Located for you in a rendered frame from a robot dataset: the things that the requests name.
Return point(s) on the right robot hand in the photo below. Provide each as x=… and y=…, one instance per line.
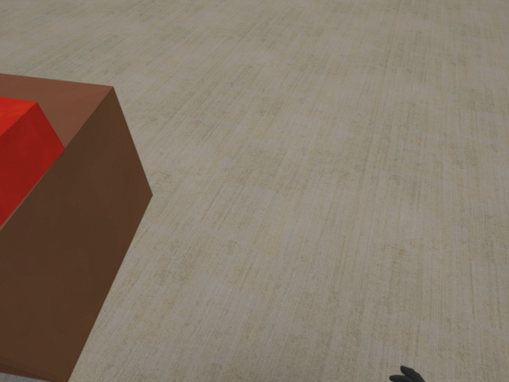
x=410, y=376

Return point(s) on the pedestal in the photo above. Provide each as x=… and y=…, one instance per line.
x=63, y=245

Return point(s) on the carton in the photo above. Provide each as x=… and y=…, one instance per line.
x=28, y=147

